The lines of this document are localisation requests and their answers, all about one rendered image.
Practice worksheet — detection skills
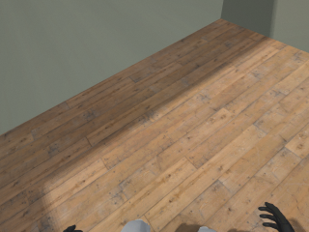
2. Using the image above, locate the robot right hand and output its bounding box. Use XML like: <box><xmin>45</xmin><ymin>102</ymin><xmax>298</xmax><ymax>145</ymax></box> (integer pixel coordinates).
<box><xmin>258</xmin><ymin>202</ymin><xmax>295</xmax><ymax>232</ymax></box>

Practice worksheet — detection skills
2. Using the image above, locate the robot left thigh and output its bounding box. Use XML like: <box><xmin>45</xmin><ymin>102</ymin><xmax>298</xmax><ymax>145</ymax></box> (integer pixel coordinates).
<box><xmin>121</xmin><ymin>219</ymin><xmax>151</xmax><ymax>232</ymax></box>

